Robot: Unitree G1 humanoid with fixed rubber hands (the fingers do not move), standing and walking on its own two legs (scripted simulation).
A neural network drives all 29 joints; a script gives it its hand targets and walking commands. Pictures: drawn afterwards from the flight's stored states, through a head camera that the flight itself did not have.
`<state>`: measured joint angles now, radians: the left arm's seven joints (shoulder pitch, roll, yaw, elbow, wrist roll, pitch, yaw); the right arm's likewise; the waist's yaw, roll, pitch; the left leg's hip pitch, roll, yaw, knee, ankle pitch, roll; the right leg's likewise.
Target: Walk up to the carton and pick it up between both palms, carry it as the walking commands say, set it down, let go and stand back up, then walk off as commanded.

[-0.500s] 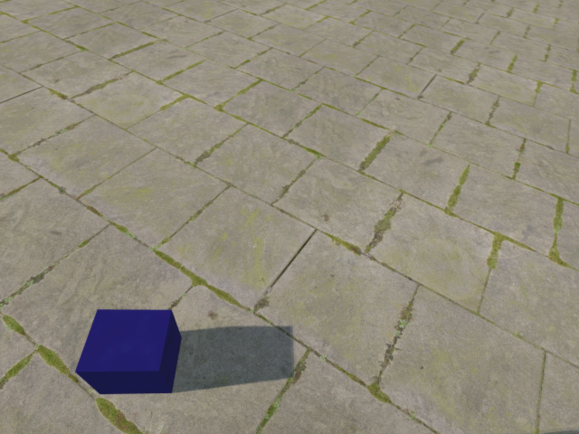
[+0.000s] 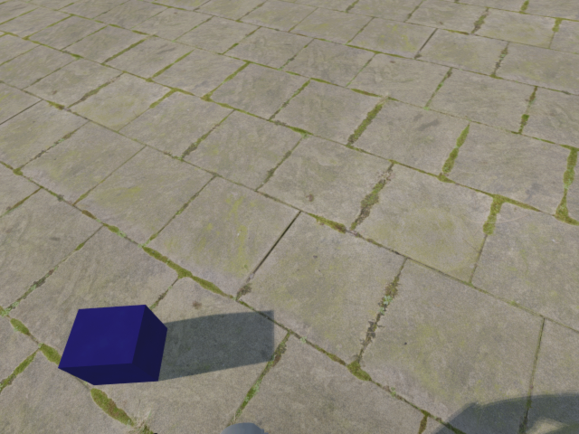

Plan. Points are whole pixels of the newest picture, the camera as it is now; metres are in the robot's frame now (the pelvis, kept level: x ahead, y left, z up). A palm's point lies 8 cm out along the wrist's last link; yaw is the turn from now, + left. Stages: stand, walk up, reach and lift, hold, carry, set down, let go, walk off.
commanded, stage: walk off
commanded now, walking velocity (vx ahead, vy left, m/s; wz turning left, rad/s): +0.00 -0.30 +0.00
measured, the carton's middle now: (119, 345) +0.47 +0.63 -0.67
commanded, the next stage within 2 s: stand in 1.74 s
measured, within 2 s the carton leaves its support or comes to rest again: neither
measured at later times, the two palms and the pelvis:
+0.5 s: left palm out of the picture +0.08 +0.10 -0.14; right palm out of the picture -0.04 -0.42 -0.10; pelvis +0.00 -0.14 +0.01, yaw -1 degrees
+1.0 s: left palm out of the picture +0.03 -0.08 -0.16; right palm out of the picture +0.04 -0.57 -0.13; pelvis +0.00 -0.32 -0.01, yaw +1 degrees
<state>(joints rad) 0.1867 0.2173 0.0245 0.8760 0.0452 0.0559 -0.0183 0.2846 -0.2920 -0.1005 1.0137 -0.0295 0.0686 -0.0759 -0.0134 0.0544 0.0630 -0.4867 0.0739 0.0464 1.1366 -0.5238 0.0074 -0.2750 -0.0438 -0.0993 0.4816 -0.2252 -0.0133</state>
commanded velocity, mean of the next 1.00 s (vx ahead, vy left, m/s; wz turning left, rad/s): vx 0.00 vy -0.30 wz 0.00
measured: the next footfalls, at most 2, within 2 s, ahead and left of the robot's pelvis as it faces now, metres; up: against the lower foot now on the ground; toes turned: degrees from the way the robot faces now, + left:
left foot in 0.20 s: +0.03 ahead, +0.01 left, +0.00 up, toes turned +10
right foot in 0.62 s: +0.06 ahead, -0.37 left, +0.00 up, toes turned -6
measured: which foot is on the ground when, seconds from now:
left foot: up 0.00-0.18, down 0.20-0.60, up 0.62-0.94, down 0.96-1.00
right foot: down 0.00-0.20, up 0.22-0.60, down 0.62-0.96, up 0.98-1.00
